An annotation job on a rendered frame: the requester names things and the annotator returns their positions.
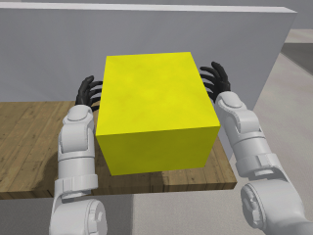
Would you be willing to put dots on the table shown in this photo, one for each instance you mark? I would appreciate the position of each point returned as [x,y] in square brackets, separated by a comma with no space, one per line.
[29,167]

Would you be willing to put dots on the robot left upper arm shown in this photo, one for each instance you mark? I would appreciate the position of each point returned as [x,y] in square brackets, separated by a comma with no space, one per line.
[87,217]

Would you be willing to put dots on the right robot hand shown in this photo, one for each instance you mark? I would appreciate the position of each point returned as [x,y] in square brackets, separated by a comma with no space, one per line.
[219,79]

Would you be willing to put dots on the robot left forearm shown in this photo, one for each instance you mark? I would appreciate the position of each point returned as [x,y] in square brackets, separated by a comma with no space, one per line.
[76,153]

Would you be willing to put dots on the robot right forearm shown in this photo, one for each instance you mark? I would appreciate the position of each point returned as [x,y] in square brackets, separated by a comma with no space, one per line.
[255,160]

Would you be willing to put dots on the carton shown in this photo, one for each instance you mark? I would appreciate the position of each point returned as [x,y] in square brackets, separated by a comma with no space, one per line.
[154,114]

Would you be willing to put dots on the left robot hand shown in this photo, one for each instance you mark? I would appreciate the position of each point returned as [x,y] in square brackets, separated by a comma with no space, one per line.
[84,94]

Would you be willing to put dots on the robot right upper arm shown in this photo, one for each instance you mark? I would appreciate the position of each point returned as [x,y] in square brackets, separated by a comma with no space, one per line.
[274,207]

